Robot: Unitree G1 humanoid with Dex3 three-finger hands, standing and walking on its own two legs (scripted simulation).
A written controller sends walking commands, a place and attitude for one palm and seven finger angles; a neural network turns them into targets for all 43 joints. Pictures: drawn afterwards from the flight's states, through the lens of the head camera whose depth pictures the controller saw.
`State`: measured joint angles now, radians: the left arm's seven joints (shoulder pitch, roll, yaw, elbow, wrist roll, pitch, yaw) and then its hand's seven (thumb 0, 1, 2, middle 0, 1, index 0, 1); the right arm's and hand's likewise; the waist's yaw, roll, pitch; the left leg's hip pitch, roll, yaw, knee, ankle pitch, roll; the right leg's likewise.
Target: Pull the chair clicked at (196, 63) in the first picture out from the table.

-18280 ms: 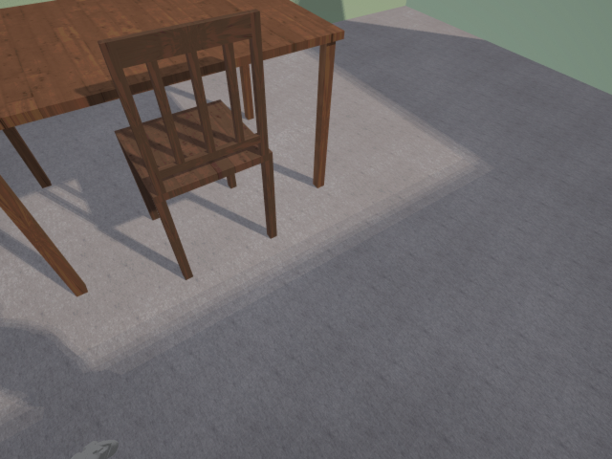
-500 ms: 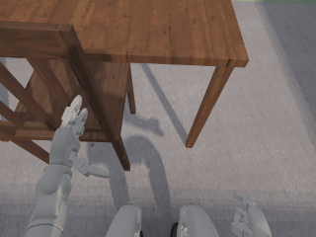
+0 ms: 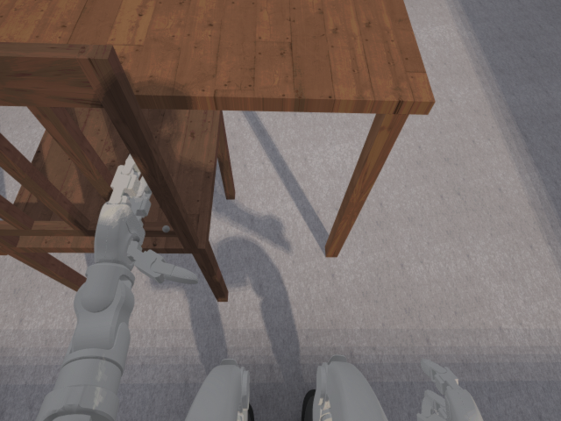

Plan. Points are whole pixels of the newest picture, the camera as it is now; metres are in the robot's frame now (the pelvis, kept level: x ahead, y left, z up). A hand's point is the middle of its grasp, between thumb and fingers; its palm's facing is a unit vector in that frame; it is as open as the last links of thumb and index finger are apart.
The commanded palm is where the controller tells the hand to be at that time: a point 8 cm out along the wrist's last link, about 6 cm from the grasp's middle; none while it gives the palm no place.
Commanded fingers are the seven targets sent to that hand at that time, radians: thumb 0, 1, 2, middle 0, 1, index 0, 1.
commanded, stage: push the fingers through the gap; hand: left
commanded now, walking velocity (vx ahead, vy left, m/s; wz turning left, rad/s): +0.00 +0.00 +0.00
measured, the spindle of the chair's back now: (31, 179) +0.44 +0.37 +0.03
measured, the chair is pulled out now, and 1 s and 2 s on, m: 0.00 0.00 0.00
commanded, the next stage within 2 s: hook a spindle and tug to test in 0.78 s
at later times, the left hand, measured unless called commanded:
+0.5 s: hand (173, 195) +0.42 +0.17 +0.02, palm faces +0.03 -1.00 -0.05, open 16.9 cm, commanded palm +0.40 +0.22 +0.02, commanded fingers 0.00 -0.50 0.30 -0.06 -0.08 -0.06 -0.08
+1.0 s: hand (165, 202) +0.41 +0.18 +0.02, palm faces +0.02 -1.00 -0.03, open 16.8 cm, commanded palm +0.39 +0.23 +0.02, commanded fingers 0.00 -0.50 0.30 -0.18 -0.46 -0.18 -0.46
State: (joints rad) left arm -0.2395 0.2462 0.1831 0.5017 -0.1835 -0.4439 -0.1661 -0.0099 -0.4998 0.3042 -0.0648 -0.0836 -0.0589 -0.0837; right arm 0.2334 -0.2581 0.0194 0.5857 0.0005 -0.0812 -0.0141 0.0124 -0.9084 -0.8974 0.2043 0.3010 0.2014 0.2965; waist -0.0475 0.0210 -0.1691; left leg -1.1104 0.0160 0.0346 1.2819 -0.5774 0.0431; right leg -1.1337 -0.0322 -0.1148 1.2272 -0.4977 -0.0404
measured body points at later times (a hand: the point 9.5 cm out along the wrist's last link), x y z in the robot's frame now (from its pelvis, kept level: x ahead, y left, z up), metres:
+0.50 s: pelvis +0.00 +0.00 +0.00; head +0.13 +0.01 +0.43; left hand +0.42 +0.23 +0.02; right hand +0.10 -0.26 -0.12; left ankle +0.01 +0.09 -0.62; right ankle +0.04 -0.10 -0.62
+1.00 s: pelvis +0.00 +0.01 +0.00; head +0.13 +0.02 +0.43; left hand +0.41 +0.23 +0.02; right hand +0.11 -0.25 -0.11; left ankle +0.01 +0.09 -0.62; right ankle +0.04 -0.10 -0.62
